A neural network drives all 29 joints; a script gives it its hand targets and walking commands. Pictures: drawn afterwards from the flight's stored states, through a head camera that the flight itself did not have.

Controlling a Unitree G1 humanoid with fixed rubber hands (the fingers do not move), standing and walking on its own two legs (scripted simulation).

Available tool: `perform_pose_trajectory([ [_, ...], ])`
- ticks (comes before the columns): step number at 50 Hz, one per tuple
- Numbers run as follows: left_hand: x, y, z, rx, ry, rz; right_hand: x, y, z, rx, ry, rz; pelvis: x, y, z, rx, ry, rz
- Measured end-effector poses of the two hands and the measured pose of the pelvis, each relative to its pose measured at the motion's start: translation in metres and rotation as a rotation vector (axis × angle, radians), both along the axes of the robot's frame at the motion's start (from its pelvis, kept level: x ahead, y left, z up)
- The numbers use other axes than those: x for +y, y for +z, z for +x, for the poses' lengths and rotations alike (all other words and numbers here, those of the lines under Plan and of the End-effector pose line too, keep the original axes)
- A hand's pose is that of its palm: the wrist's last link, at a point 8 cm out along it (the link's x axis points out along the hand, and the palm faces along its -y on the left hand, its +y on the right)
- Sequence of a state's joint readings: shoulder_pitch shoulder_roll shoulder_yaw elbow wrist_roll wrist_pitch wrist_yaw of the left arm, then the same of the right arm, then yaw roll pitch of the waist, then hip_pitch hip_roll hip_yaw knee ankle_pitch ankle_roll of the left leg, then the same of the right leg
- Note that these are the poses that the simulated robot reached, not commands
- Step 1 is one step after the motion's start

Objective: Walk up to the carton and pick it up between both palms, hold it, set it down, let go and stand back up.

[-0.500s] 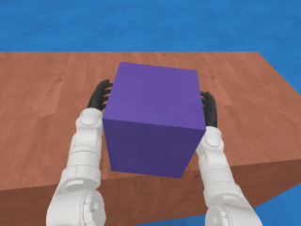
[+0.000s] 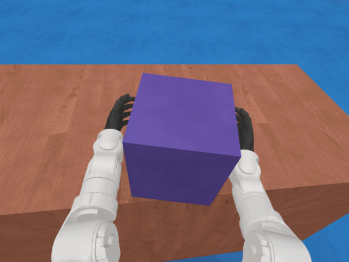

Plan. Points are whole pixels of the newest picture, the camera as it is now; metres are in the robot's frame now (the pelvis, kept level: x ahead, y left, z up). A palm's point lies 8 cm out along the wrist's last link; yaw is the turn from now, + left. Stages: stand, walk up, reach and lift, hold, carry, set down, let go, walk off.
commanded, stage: reach and lift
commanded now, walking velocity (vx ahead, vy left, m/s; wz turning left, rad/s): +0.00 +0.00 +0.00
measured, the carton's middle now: (178, 143) +0.39 -0.05 +0.06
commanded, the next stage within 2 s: none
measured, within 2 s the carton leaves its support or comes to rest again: neither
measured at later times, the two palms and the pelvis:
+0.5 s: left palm (111, 121) +0.41 +0.10 +0.14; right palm (245, 130) +0.36 -0.20 +0.13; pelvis -0.01 +0.00 +0.00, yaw -1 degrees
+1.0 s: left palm (99, 110) +0.39 +0.11 +0.19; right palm (248, 116) +0.36 -0.19 +0.18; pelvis -0.01 +0.00 +0.00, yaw -1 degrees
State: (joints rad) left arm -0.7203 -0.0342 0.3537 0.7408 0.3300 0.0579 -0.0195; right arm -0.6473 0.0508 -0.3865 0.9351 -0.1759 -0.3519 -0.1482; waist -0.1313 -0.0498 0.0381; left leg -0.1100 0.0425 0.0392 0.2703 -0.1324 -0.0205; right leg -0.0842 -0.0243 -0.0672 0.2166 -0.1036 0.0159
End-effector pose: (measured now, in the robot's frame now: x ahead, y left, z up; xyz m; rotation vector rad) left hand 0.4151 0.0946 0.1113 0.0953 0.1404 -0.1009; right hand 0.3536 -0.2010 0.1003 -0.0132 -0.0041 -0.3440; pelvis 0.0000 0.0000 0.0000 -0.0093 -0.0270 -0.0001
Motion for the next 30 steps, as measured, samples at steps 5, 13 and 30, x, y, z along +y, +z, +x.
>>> perform_pose_trajectory([
  [5, -0.007, 0.0, -0.006, 0.013, -0.001, 0.002, -0.006, -0.001, -0.007, 0.016, -0.009, 0.008, 0.0, 0.0, -0.009, 0.014, -0.012, 0.002],
  [13, -0.018, 0.012, -0.004, 0.007, -0.012, 0.005, -0.015, 0.008, -0.009, 0.016, -0.019, 0.024, 0.001, 0.0, -0.016, 0.038, -0.036, 0.008],
  [30, 0.015, 0.034, -0.006, 0.024, 0.066, -0.015, 0.012, 0.048, 0.014, 0.031, 0.071, 0.059, 0.002, 0.0, -0.005, -0.035, -0.003, -0.001],
])
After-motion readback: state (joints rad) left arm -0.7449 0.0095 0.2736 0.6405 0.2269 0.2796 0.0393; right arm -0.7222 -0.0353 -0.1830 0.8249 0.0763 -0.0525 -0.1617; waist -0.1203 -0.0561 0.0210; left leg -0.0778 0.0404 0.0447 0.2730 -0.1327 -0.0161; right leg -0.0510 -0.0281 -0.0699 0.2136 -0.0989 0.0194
